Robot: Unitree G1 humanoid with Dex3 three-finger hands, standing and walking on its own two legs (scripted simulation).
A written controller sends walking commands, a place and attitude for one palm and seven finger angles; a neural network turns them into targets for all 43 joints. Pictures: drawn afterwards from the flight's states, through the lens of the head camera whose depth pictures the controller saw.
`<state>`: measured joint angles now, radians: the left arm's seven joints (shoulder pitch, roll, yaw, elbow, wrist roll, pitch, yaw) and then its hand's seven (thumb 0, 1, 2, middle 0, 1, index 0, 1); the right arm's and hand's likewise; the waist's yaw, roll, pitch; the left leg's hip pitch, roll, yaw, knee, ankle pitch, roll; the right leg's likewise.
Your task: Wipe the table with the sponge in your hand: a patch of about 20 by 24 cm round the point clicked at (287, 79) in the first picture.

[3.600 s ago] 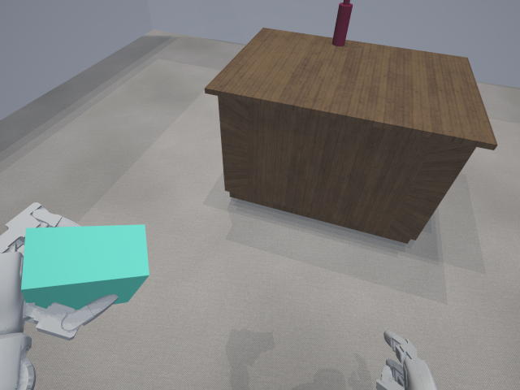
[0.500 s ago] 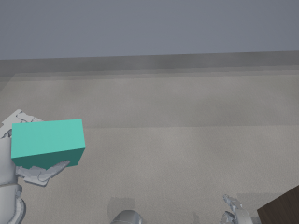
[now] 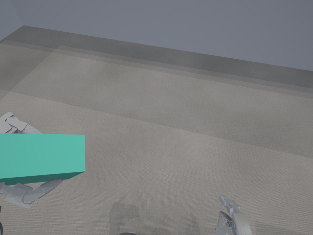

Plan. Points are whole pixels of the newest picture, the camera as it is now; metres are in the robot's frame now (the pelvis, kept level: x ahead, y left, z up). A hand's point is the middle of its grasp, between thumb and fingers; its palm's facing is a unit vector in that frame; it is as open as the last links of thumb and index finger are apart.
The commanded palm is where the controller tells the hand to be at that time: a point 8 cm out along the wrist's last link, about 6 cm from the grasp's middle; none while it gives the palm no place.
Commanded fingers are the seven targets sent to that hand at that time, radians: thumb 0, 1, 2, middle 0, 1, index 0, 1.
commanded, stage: walk to a spot facing it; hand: left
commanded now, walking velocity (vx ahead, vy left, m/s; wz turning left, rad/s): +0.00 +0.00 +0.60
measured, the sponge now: (53, 160) +0.21 +0.20 +0.16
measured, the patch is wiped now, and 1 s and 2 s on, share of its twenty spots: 0.00 0.00 0.00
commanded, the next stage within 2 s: turn to face it in 1.52 s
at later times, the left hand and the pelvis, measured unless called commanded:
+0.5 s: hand out of the picture +0.06 +0.28 +0.18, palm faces +0.67 -0.65 -0.35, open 10.2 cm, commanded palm +0.01 +0.30 +0.18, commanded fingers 0.00 0.10 1.30 -1.20 -1.60 -1.20 -1.60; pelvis -0.06 -0.01 -0.01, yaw +18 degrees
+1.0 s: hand out of the picture +0.07 +0.29 +0.17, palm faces +0.72 -0.54 -0.43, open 10.3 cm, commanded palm +0.00 +0.30 +0.18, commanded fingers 0.00 0.10 1.30 -1.20 -1.60 -1.20 -1.60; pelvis -0.01 -0.02 +0.00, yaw +29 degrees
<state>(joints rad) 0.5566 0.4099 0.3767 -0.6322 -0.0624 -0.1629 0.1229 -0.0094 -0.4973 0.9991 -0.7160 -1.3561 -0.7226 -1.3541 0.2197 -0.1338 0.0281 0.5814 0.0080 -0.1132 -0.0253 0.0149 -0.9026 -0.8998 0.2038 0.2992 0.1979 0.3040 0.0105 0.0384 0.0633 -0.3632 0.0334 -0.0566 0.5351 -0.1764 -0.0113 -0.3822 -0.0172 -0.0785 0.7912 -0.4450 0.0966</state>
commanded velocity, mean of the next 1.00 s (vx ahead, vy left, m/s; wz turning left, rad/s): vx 0.31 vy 0.00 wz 0.40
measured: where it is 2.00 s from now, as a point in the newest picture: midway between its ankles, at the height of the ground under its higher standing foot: outside the picture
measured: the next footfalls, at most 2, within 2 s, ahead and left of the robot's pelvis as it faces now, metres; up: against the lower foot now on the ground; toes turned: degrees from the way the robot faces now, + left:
right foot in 0.06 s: +0.03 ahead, -0.12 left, +0.00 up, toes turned -2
left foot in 0.48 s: -0.07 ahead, +0.12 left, +0.00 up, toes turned +26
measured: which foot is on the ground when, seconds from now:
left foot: down 0.00-0.08, up 0.10-0.46, down 0.48-0.82, up 0.84-1.00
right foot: up 0.00-0.04, down 0.06-0.48, up 0.50-0.80, down 0.82-1.00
